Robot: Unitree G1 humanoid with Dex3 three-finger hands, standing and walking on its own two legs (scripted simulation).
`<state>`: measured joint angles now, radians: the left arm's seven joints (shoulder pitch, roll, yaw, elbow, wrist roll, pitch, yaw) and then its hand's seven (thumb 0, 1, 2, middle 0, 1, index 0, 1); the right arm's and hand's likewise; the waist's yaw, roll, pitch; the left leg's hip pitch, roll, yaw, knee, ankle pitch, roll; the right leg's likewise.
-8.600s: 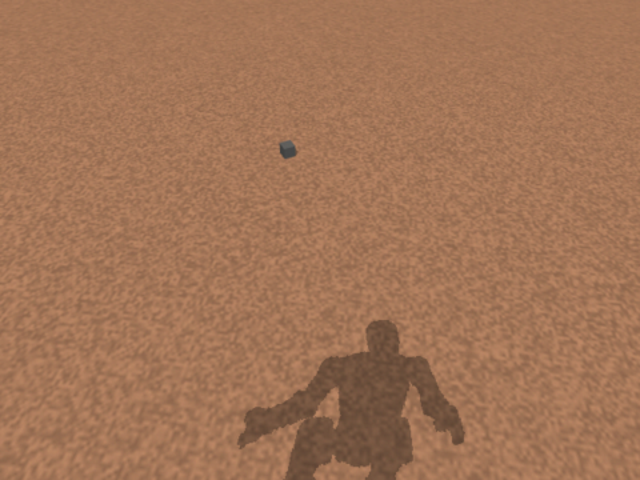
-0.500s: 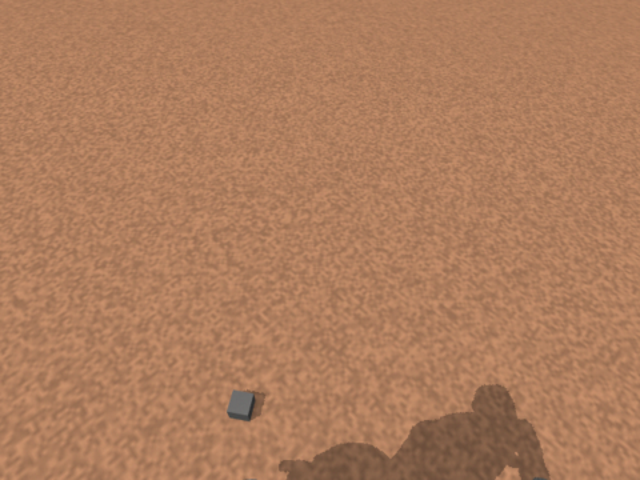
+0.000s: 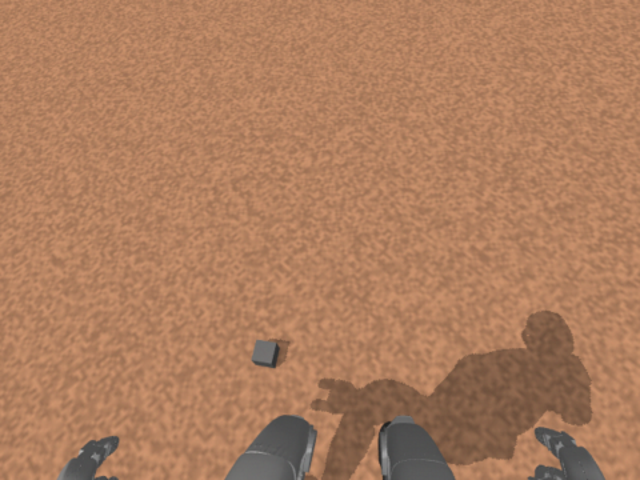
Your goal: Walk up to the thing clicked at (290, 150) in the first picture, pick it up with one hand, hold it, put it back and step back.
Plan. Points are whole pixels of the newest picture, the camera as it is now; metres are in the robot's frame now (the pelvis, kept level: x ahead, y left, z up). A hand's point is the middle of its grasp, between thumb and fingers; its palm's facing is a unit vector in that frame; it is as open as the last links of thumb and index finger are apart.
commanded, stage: walk up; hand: left
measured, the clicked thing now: (265, 353) +0.43 +0.24 -0.71
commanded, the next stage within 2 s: none
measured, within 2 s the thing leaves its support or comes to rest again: neither
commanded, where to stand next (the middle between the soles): +0.04 +0.02 m, yaw -2 degrees
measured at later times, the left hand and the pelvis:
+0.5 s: hand out of the picture -0.07 +0.30 -0.15, palm faces -0.04 -0.93 -0.37, open 7.4 cm; pelvis -0.11 +0.02 +0.01, yaw -1 degrees
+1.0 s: hand out of the picture -0.02 +0.29 -0.12, palm faces -0.07 -0.94 -0.34, open 7.4 cm; pelvis -0.12 +0.03 +0.03, yaw -3 degrees
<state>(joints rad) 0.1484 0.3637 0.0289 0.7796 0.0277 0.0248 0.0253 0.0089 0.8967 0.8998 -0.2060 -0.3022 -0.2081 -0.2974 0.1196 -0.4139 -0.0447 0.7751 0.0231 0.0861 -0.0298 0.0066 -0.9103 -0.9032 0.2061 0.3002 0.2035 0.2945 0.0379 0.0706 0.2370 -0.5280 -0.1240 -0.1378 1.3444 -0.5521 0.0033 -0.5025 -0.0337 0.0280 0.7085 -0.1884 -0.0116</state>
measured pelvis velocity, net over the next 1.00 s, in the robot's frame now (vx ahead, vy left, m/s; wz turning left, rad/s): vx -0.12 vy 0.03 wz -0.05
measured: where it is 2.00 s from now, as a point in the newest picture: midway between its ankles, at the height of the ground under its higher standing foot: outside the picture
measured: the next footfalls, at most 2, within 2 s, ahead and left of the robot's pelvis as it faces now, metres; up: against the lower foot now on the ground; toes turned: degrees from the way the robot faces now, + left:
left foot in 0.16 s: -0.04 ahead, +0.15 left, +0.00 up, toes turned -3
right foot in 0.52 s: -0.09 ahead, -0.11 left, +0.00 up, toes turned +2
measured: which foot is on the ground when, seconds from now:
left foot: up 0.00-0.14, down 0.16-1.00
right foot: down 0.00-0.20, up 0.22-0.50, down 0.52-1.00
